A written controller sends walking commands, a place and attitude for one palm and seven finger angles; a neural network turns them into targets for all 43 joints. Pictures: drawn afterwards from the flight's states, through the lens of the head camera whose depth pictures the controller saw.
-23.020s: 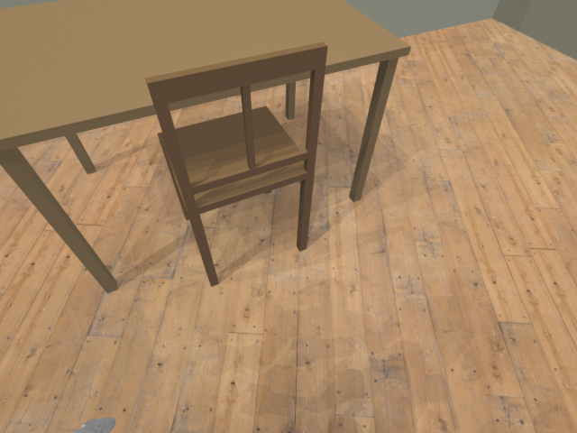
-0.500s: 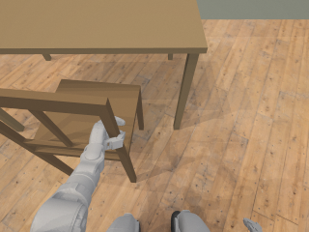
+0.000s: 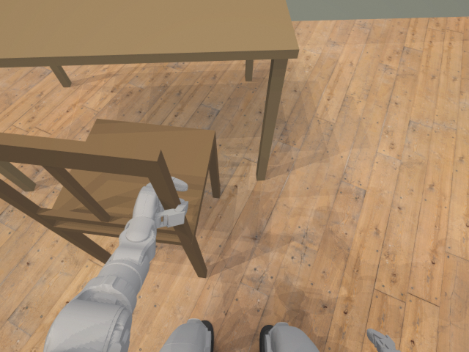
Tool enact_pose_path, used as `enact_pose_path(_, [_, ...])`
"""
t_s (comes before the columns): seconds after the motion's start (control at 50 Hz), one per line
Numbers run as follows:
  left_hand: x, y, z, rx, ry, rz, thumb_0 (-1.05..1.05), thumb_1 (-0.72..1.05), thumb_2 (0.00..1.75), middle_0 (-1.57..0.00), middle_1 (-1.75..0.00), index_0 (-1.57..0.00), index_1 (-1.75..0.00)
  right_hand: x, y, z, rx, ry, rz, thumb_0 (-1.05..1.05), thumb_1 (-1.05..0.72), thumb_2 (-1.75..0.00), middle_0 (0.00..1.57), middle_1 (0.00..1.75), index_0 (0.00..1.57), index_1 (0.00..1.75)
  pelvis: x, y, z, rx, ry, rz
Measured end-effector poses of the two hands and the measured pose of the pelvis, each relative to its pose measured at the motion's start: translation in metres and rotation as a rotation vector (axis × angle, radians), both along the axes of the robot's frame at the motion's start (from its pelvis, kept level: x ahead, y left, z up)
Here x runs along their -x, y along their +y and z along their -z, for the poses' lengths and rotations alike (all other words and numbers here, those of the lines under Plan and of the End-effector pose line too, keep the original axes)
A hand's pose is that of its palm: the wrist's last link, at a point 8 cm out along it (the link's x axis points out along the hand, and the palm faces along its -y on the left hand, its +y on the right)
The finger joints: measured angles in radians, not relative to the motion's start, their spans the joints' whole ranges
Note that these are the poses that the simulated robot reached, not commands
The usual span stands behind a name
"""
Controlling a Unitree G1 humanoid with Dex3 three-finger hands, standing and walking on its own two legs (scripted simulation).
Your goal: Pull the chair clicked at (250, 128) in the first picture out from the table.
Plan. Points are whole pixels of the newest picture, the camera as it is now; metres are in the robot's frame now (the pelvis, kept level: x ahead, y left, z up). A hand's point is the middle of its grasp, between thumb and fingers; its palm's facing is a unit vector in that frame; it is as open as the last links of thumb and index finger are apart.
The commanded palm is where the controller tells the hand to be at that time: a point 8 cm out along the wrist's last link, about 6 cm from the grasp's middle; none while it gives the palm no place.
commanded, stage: step backward, pulling the chair out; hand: left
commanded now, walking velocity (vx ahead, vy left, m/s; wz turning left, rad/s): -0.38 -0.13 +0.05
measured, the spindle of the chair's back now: (82, 195) +0.41 +0.32 -0.08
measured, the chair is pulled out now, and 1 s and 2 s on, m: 0.27 0.47 0.57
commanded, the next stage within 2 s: stop walking, hand still on the chair in 0.98 s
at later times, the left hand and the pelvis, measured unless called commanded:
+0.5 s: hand (180, 270) +0.25 +0.10 -0.06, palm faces -0.06 -0.99 -0.13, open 6.1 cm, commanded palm +0.27 +0.15 -0.06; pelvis -0.10 -0.01 +0.00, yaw +2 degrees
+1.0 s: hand (173, 340) +0.15 +0.10 -0.06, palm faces -0.08 -0.99 -0.12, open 6.2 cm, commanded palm +0.16 +0.15 -0.06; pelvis -0.21 +0.00 +0.00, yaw +1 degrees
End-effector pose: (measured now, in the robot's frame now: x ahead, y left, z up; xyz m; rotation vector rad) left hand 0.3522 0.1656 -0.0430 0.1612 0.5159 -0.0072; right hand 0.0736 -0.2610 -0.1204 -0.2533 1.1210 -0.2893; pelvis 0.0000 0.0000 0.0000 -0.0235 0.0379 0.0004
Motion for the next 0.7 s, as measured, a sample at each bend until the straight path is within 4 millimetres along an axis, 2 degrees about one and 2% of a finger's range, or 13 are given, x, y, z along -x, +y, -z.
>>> enact_pose_path(0.12, [0.027,-0.002,0.000,0.006,0.006,0.013,0.12,0.56,0.79,-0.31,-1.20,-0.49,-1.45,0.022,-0.003,-0.006,0.009,-0.030,-0.010,0.01,-0.91,-0.90,0.20,0.30,0.20,0.30,0.025,-0.002,0.000,-0.010,-0.009,0.021])
enact_pose_path(0.28, [0.067,-0.010,0.000,-0.002,0.000,-0.015,0.13,0.54,0.82,-0.34,-1.17,-0.49,-1.45,0.055,-0.006,0.005,-0.057,-0.077,-0.003,0.01,-0.91,-0.90,0.20,0.30,0.20,0.30,0.063,-0.020,0.006,-0.002,-0.045,0.019])
enact_pose_path(0.46, [0.108,-0.015,0.000,0.021,0.017,0.000,0.14,0.56,0.80,-0.31,-1.21,-0.49,-1.45,0.096,-0.012,-0.003,0.018,-0.009,-0.060,0.01,-0.91,-0.90,0.20,0.30,0.20,0.30,0.094,-0.007,0.002,-0.029,0.011,-0.046])
enact_pose_path(0.56, [0.126,-0.011,0.000,0.018,0.018,0.019,0.14,0.56,0.81,-0.31,-1.22,-0.49,-1.45,0.113,-0.004,-0.004,0.007,-0.008,-0.064,0.01,-0.91,-0.90,0.20,0.30,0.20,0.30,0.115,-0.006,0.001,-0.041,0.003,-0.017])
enact_pose_path(0.7, [0.149,-0.013,-0.001,0.006,0.014,-0.006,0.14,0.55,0.80,-0.35,-1.19,-0.49,-1.45,0.135,0.004,0.009,-0.082,-0.026,-0.043,0.01,-0.91,-0.90,0.20,0.30,0.20,0.30,0.144,-0.019,0.003,-0.012,0.003,-0.011])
